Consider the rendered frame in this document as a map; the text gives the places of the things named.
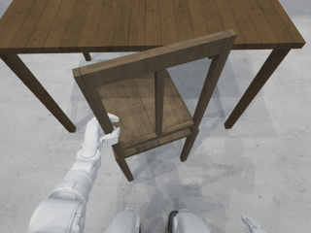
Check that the robot left shin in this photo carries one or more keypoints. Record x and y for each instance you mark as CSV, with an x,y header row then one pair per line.
x,y
129,210

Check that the left robot upper arm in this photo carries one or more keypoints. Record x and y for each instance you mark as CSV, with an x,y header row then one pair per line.
x,y
56,215

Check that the right robot hand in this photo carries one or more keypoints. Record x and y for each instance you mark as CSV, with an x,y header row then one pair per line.
x,y
252,224

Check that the left robot hand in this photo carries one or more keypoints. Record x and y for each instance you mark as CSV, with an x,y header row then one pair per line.
x,y
95,133

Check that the left robot forearm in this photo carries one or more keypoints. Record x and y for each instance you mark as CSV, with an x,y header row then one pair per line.
x,y
80,179

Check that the robot right foot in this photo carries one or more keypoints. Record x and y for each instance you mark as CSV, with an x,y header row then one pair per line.
x,y
170,221

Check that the table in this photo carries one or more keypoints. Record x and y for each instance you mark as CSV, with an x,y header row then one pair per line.
x,y
88,26

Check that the chair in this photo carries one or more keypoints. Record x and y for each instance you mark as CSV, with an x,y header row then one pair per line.
x,y
138,89

